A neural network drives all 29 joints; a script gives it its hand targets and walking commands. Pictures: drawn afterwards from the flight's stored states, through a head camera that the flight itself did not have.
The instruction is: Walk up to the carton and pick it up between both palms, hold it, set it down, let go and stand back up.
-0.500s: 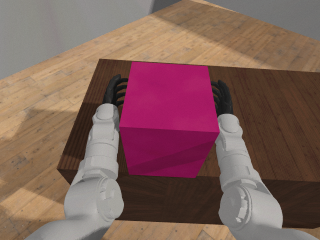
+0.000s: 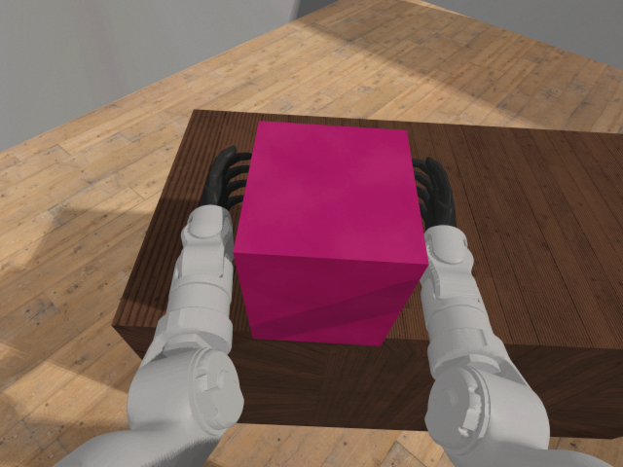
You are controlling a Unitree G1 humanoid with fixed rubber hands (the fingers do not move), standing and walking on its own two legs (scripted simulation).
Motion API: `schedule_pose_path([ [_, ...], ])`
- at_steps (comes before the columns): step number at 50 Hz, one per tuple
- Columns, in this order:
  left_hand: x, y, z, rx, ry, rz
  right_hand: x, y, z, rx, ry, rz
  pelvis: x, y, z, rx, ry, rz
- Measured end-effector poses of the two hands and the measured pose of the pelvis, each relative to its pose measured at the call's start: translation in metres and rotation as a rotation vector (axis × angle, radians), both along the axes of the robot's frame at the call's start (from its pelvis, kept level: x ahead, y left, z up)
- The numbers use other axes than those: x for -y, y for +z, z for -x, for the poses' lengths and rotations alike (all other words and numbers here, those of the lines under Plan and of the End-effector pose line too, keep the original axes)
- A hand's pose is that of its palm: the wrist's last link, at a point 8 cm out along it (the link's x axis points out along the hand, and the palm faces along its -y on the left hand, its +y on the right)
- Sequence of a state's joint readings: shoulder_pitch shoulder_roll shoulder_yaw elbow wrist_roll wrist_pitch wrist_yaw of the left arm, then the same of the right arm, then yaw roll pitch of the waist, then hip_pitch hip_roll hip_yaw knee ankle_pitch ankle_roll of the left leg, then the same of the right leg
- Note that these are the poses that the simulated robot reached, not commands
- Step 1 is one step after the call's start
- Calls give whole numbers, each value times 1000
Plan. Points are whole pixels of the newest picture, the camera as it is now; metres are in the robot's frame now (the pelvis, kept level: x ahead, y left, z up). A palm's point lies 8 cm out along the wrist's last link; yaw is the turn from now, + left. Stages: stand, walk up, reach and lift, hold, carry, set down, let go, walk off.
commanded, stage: set down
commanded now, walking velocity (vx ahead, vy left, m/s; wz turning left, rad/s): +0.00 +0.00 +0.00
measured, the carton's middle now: (324, 241) +0.40 +0.01 +0.03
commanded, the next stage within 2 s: none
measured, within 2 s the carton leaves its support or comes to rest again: neither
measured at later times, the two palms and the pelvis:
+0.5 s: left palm (217, 205) +0.41 +0.15 +0.09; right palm (437, 220) +0.40 -0.14 +0.10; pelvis +0.00 +0.00 +0.00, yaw +0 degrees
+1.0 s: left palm (219, 203) +0.42 +0.15 +0.09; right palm (436, 218) +0.40 -0.14 +0.09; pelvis +0.00 +0.00 +0.00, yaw -1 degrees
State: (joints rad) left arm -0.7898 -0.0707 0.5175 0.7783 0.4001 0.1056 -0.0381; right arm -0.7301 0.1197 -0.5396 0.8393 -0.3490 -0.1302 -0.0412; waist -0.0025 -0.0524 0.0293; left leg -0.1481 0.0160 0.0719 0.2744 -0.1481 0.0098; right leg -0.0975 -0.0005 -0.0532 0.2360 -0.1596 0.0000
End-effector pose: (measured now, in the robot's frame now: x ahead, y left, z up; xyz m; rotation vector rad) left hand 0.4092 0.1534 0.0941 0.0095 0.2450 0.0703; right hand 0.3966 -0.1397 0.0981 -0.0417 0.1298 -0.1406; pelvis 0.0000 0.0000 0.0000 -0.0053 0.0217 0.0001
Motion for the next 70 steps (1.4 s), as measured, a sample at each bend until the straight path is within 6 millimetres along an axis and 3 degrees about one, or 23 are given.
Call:
schedule_pose_path([
  [47,0,-6,-6,-11,-12,1,1,-3,-4,-25,8,13,-3,0,-2,-7,-6,-2],
  [61,3,-23,-27,-29,7,-51,4,-34,-16,-146,16,-8,-1,-6,3,-152,-37,14],
  [65,1,-22,-29,-37,4,-49,6,-28,-23,-139,9,-19,-1,-9,4,-207,-36,19],
  [70,-9,-11,-28,-20,21,-39,21,-6,-31,-107,-19,-19,-1,-12,5,-229,-32,24],
])
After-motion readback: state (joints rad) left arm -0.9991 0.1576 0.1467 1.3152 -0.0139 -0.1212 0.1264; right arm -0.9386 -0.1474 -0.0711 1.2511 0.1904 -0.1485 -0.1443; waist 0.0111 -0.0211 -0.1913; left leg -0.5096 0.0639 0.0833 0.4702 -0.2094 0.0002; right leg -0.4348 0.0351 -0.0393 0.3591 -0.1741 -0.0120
